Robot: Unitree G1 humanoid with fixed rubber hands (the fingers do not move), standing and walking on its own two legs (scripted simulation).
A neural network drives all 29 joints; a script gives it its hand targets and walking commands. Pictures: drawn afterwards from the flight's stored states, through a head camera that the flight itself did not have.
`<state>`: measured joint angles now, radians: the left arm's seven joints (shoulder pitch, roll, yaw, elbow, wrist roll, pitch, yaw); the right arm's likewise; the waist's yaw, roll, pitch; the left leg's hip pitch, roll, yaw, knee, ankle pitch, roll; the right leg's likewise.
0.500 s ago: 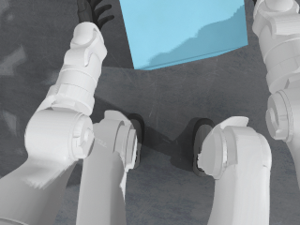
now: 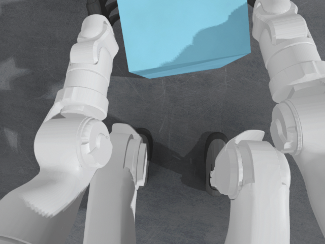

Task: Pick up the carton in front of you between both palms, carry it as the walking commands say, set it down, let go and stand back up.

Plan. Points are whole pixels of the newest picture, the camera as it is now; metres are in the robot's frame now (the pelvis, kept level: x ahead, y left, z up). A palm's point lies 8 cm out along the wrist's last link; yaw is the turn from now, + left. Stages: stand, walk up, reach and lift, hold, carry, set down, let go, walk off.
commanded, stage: reach and lift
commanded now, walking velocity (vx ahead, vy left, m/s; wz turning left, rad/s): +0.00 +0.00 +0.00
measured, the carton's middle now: (180, 24) +0.54 -0.01 -0.23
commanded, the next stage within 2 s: none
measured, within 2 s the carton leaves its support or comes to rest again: neither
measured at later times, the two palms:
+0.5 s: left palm (35, 10) +0.49 +0.13 +0.04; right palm out of the picture +0.50 -0.17 +0.04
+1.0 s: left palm out of the picture +0.46 +0.13 +0.19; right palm out of the picture +0.45 -0.17 +0.18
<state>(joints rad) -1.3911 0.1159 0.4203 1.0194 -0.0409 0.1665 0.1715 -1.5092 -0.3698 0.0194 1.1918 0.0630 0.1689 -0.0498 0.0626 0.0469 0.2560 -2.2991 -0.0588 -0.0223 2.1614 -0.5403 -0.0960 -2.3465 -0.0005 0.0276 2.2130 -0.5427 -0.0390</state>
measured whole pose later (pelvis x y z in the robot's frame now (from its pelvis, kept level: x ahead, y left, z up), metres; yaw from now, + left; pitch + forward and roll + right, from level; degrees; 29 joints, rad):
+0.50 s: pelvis +0.00 +0.02 +0.10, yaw -5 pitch +42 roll +3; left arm -1.02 -0.09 0.61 0.64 0.21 0.33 0.12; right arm -1.19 -0.12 -0.35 0.92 -0.24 0.36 0.00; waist 0.04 0.01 -0.13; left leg -2.08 -0.07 -0.04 1.83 -0.50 -0.07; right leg -2.11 0.05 0.06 1.84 -0.47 0.02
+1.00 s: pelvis +0.04 +0.02 +0.22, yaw -6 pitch +35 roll +1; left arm -0.70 -0.13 0.47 0.56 0.16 0.35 0.10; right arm -0.77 0.00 -0.31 0.68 -0.19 0.39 -0.03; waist 0.03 0.02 -0.23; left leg -1.57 -0.05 -0.05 1.48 -0.51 -0.04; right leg -1.60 0.04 0.05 1.48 -0.48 0.02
